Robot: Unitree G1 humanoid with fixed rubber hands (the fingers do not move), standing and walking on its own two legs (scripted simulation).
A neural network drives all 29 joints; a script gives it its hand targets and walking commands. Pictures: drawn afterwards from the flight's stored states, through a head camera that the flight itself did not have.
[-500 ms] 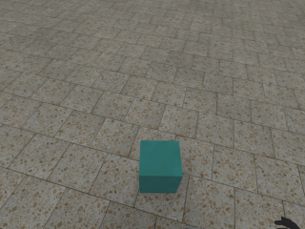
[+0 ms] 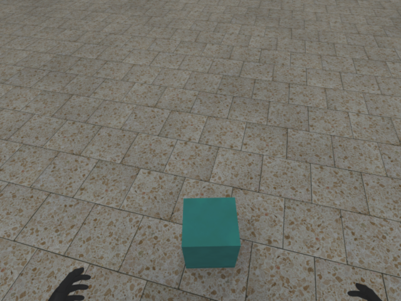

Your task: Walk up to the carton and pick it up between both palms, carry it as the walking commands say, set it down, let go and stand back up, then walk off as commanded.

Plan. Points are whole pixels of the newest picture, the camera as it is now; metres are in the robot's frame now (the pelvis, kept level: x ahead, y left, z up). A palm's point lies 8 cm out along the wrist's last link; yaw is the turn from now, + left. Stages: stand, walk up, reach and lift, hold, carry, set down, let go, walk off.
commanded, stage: walk up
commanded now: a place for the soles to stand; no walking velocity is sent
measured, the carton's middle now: (209, 234) +0.52 +0.01 -0.63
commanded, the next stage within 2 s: stand in 1.44 s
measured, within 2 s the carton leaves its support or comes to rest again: neither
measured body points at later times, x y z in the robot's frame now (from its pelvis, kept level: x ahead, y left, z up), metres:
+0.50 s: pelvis +0.04 -0.02 +0.01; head +0.06 -0.03 +0.46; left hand +0.12 +0.32 -0.10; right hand +0.12 -0.37 -0.10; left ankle +0.06 +0.10 -0.70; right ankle +0.03 -0.13 -0.73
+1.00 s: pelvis +0.09 -0.01 +0.01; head +0.10 +0.00 +0.46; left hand +0.21 +0.31 -0.11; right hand +0.25 -0.32 -0.08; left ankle +0.13 +0.10 -0.73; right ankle +0.03 -0.13 -0.73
